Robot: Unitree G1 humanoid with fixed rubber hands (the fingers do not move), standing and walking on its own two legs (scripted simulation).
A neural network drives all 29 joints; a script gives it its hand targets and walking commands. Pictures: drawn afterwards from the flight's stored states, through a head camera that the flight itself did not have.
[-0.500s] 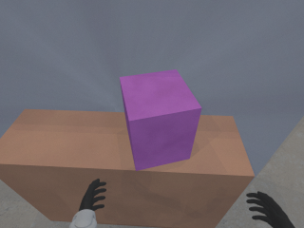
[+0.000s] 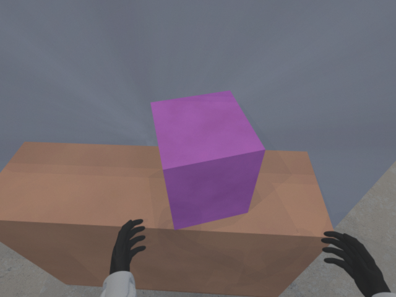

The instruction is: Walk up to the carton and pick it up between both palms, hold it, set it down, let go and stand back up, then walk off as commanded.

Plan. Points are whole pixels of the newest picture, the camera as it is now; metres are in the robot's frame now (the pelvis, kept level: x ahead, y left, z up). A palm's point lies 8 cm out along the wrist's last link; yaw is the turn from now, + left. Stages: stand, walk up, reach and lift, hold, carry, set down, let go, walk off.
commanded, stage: reach and lift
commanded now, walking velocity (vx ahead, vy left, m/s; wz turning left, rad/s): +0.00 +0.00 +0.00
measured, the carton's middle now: (202, 160) +0.45 +0.03 +0.01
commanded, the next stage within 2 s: none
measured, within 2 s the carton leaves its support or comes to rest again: neither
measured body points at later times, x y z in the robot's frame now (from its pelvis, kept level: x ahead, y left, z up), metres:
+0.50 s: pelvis +0.00 +0.00 +0.00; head -0.01 +0.00 +0.45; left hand +0.22 +0.15 +0.01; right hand +0.26 -0.26 +0.05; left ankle -0.02 +0.13 -0.74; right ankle +0.03 -0.11 -0.74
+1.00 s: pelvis +0.00 +0.00 +0.00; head -0.01 +0.01 +0.45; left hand +0.28 +0.15 +0.07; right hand +0.33 -0.25 +0.10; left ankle -0.02 +0.13 -0.74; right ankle +0.03 -0.11 -0.74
